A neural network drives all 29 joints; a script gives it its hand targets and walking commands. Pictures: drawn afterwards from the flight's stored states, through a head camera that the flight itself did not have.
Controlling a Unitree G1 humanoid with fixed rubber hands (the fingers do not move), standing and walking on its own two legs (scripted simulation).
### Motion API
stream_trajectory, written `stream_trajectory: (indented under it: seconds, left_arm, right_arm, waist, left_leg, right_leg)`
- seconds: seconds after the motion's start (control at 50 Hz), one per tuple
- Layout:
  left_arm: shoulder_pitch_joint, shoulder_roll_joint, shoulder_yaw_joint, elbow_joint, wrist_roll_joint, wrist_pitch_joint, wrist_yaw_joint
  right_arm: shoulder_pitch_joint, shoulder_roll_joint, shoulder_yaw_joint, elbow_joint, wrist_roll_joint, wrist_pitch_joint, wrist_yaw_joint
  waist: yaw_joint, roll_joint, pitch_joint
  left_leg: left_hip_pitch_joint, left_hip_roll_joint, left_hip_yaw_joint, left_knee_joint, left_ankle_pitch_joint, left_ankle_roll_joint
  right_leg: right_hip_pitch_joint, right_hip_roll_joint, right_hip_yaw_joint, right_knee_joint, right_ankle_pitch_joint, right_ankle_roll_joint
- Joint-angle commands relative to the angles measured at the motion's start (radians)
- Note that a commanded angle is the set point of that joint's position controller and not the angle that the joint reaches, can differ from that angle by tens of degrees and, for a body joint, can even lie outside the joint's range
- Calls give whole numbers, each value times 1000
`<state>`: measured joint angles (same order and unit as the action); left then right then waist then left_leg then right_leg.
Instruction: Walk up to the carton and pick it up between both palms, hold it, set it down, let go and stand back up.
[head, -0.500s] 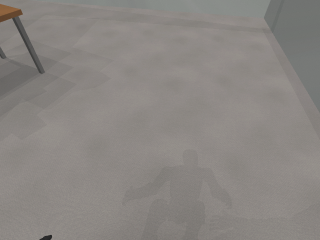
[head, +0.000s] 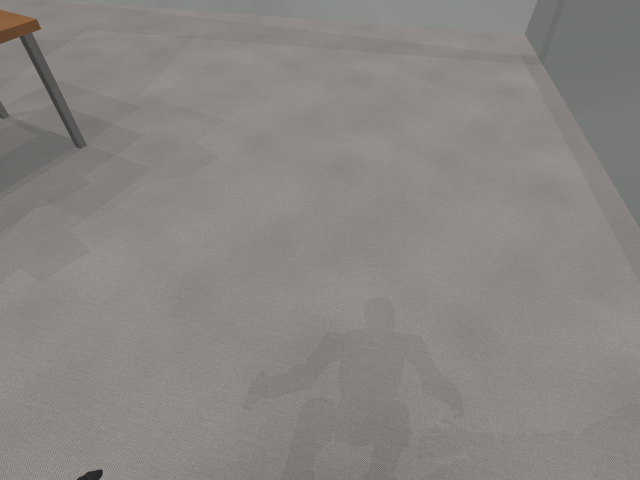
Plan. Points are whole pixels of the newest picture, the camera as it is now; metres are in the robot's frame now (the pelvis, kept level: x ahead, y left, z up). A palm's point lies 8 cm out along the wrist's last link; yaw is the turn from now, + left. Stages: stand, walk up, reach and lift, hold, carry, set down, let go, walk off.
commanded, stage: stand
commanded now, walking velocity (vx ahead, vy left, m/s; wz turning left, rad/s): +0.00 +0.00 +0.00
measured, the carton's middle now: out of the picture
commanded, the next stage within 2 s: none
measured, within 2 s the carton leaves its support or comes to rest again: neither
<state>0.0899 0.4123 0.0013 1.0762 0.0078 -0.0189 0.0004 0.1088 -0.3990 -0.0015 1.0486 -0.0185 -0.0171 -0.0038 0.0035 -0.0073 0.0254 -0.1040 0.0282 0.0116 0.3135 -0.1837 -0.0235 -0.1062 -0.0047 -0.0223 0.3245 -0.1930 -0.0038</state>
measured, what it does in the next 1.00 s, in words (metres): stands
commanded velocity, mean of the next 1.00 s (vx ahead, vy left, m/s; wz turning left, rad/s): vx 0.00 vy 0.00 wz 0.00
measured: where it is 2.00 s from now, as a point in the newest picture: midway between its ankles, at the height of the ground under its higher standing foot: outside the picture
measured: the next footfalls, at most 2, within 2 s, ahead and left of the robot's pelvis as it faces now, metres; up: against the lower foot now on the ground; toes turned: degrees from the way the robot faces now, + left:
none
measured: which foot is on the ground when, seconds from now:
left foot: down 0.00-1.00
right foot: down 0.00-1.00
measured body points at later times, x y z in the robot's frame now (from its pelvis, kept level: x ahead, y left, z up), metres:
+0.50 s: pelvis +0.00 +0.00 +0.00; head +0.00 +0.00 +0.45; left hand +0.10 +0.32 -0.11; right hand +0.10 -0.32 -0.12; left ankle -0.01 +0.13 -0.75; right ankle -0.01 -0.12 -0.75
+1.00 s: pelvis +0.00 +0.00 +0.00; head +0.00 +0.00 +0.45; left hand +0.10 +0.32 -0.12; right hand +0.09 -0.32 -0.11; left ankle -0.01 +0.13 -0.75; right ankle -0.01 -0.12 -0.75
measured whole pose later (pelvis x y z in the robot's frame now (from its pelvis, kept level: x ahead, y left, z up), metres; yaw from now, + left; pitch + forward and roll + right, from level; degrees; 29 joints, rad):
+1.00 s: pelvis +0.00 +0.00 +0.00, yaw +0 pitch -2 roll +0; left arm 0.10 0.41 0.00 1.08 0.01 -0.02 0.00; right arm 0.12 -0.40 0.00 1.05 -0.02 -0.02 0.00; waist 0.01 -0.01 0.02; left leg -0.10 0.04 0.01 0.31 -0.18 -0.03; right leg -0.11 0.00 -0.02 0.32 -0.19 -0.01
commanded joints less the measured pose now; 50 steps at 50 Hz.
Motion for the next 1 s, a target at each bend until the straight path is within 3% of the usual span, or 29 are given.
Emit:
stream_trajectory:
  seconds: [0.0, 0.04, 0.1, 0.12, 0.14, 0.16, 0.18, 0.22, 0.26, 0.34, 0.36, 0.44, 0.5, 0.56, 0.6, 0.62, 0.64, 0.66, 0.7, 0.74, 0.82, 0.98]
  left_arm:
    - [-40, 167, 27, -45, 1, -12, 7]
    - [-29, 175, 29, -38, 0, -11, 6]
    - [-31, 178, 30, -47, -6, -13, 7]
    - [-31, 170, 29, -39, 1, -11, 6]
    - [-30, 180, 35, -37, 0, -11, 8]
    - [-30, 166, 29, -44, 0, -9, 8]
    - [-20, 167, 31, -43, -4, -11, 8]
    - [-43, 164, 28, -52, 1, -13, 10]
    - [-20, 181, 34, -44, -1, -12, 8]
    - [-21, 162, 30, -44, -1, -10, 7]
    - [-34, 169, 31, -54, -2, -9, 9]
    - [-19, 171, 31, -43, -3, -11, 5]
    - [-24, 161, 27, -47, 2, -10, 7]
    - [-18, 164, 29, -47, -5, -15, 6]
    - [-30, 162, 31, -48, -2, -10, 6]
    - [-26, 175, 32, -46, -7, -8, 6]
    - [-23, 169, 34, -46, -2, -7, 6]
    - [-28, 178, 34, -37, -5, -8, 7]
    - [-29, 176, 31, -39, -8, -8, 8]
    - [-23, 168, 29, -40, -4, -11, 5]
    - [-29, 178, 32, -38, -1, -7, 4]
    - [-10, 173, 30, -42, -1, -13, 5]
  right_arm:
    - [-28, -187, -38, -38, 1, -6, -3]
    - [-25, -182, -37, -38, 2, -5, -2]
    - [-22, -166, -30, -30, 4, -5, -2]
    - [-22, -164, -28, -31, 3, -8, -5]
    - [-30, -171, -30, -34, 2, -7, -5]
    - [-29, -171, -34, -36, 1, -8, -5]
    - [-27, -185, -34, -35, 2, -6, -3]
    - [-29, -169, -32, -31, -3, -8, -5]
    - [-25, -177, -31, -36, -3, -6, -3]
    - [-23, -172, -29, -36, 5, -9, -5]
    - [-47, -170, -30, -42, 4, -9, -4]
    - [-26, -172, -29, -31, 0, -12, -6]
    - [-27, -180, -32, -36, -3, -8, -3]
    - [-24, -168, -26, -39, -1, -10, -4]
    - [-28, -181, -29, -29, -1, -10, -5]
    - [-21, -164, -26, -31, 2, -11, -5]
    - [-35, -183, -29, -41, -2, -11, -5]
    - [-33, -171, -27, -33, 3, -7, -5]
    - [-25, -175, -29, -29, 2, -7, -4]
    - [-24, -172, -27, -38, 2, -9, -4]
    - [-21, -179, -30, -33, 1, -6, -2]
    - [-16, -170, -31, -34, 0, -10, -3]
  waist:
    - [-2, 22, -50]
    - [-7, 38, -52]
    - [1, -15, -57]
    - [-8, -7, -47]
    - [6, 29, -41]
    - [-4, 0, -69]
    - [11, 20, -53]
    - [-1, -4, -46]
    - [1, 26, -25]
    - [6, 20, -50]
    - [1, -9, -38]
    - [3, 17, -47]
    - [-1, -11, -42]
    - [10, 1, -38]
    - [7, 18, -55]
    - [-5, -4, -35]
    - [11, 11, -40]
    - [-3, 27, -35]
    - [-1, -11, -45]
    - [0, 22, -21]
    - [1, -10, -34]
    - [9, 18, -49]
  left_leg:
    - [13, 105, -77, -33, 140, 39]
    - [18, 108, -74, -27, 147, 38]
    - [12, 112, -81, -30, 156, 41]
    - [8, 112, -80, -29, 153, 43]
    - [1, 110, -77, -38, 139, 43]
    - [16, 112, -82, -41, 153, 38]
    - [16, 108, -76, -34, 161, 42]
    - [13, 109, -74, -30, 162, 40]
    - [3, 105, -74, -37, 144, 42]
    - [10, 114, -79, -34, 150, 48]
    - [10, 113, -79, -36, 148, 42]
    - [8, 112, -78, -37, 136, 46]
    - [16, 113, -80, -44, 131, 42]
    - [7, 112, -77, -46, 130, 45]
    - [12, 111, -73, -38, 151, 39]
    - [11, 113, -77, -45, 145, 38]
    - [8, 115, -72, -34, 153, 41]
    - [9, 109, -72, -44, 151, 36]
    - [12, 113, -76, -47, 133, 42]
    - [4, 110, -74, -44, 122, 35]
    - [-2, 106, -76, -46, 102, 37]
    - [6, 112, -80, -41, 122, 40]
  right_leg:
    - [10, -132, 87, -45, 186, -24]
    - [-5, -129, 87, -46, 178, -20]
    - [4, -126, 90, -39, 188, -20]
    - [7, -131, 91, -39, 196, -21]
    - [5, -135, 106, -42, 179, -27]
    - [15, -134, 94, -40, 181, -26]
    - [9, -130, 92, -37, 177, -22]
    - [4, -132, 93, -41, 206, -25]
    - [-9, -125, 90, -40, 194, -23]
    - [5, -134, 96, -36, 187, -30]
    - [-9, -129, 95, -37, 191, -25]
    - [14, -130, 101, -44, 164, -27]
    - [2, -131, 89, -39, 174, -23]
    - [-1, -127, 99, -49, 161, -21]
    - [12, -137, 102, -47, 193, -22]
    - [-7, -131, 99, -36, 194, -23]
    - [4, -129, 97, -47, 191, -22]
    - [-2, -127, 98, -45, 181, -20]
    - [-2, -124, 91, -45, 161, -20]
    - [-14, -131, 92, -48, 137, -23]
    - [-1, -122, 87, -56, 124, -17]
    - [2, -127, 95, -50, 141, -24]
